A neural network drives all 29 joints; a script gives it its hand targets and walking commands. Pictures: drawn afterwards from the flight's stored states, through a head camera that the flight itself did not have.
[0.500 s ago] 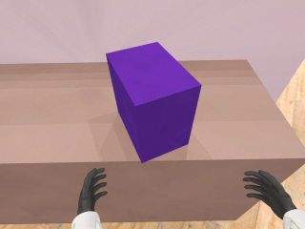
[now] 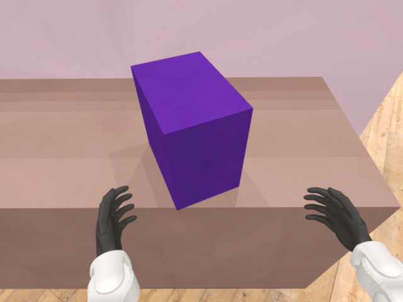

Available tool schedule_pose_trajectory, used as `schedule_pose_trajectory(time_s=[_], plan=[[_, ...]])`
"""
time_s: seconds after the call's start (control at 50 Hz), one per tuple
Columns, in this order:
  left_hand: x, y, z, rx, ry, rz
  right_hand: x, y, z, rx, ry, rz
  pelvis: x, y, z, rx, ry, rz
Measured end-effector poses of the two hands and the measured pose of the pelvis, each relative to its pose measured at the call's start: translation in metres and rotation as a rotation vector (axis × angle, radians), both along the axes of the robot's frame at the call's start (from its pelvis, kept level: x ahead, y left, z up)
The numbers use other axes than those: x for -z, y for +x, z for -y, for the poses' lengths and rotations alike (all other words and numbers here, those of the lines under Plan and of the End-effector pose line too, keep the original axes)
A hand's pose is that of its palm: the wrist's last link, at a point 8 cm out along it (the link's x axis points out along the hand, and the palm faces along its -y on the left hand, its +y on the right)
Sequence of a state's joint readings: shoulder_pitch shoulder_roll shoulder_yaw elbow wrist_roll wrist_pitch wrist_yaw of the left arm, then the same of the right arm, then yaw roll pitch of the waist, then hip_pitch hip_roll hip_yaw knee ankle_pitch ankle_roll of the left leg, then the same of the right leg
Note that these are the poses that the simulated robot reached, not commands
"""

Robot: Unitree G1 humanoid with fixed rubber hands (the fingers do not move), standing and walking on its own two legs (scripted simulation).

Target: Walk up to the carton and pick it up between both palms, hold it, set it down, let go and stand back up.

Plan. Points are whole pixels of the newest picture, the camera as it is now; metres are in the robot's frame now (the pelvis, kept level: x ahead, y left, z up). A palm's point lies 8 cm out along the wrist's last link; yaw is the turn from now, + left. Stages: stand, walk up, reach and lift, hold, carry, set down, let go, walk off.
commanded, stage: reach and lift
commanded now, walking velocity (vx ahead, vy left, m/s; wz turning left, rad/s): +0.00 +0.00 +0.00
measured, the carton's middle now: (188, 130) +0.47 +0.08 +0.08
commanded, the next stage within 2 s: none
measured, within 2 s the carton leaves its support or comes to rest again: neither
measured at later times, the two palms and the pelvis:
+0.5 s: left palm (104, 199) +0.24 +0.19 +0.13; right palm (325, 178) +0.32 -0.19 +0.11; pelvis +0.00 +0.01 +0.00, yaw -1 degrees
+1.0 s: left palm (108, 165) +0.29 +0.19 +0.17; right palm (321, 130) +0.38 -0.18 +0.17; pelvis +0.00 +0.00 +0.00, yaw -1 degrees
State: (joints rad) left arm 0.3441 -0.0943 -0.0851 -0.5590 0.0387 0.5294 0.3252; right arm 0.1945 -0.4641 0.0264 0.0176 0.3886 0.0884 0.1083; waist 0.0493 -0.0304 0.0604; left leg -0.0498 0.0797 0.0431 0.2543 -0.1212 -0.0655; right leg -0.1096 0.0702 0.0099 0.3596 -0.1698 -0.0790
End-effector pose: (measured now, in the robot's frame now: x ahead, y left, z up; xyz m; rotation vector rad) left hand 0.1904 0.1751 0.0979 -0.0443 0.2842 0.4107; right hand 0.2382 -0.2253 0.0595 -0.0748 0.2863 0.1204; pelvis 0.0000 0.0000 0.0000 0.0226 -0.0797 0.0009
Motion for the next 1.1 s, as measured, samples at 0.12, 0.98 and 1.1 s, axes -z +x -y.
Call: schedule_pose_trajectory(time_s=[0.12, 0.98, 1.1], plan=[[-0.011, 0.012, -0.003, -0.01, 0.007, 0.005, -0.011, 0.019, -0.011, 0.003, 0.022, 0.022, 0.0, -0.003, 0.001, -0.004, 0.002, 0.011], [-0.066, 0.096, -0.014, 0.012, 0.002, -0.054, -0.105, 0.141, -0.043, -0.034, 0.018, 0.076, 0.0, -0.004, -0.002, 0.018, -0.006, -0.013], [-0.076, 0.111, -0.016, 0.012, 0.01, -0.045, -0.114, 0.159, -0.059, -0.061, 0.026, 0.065, 0.001, -0.006, 0.002, 0.007, -0.003, -0.048]])
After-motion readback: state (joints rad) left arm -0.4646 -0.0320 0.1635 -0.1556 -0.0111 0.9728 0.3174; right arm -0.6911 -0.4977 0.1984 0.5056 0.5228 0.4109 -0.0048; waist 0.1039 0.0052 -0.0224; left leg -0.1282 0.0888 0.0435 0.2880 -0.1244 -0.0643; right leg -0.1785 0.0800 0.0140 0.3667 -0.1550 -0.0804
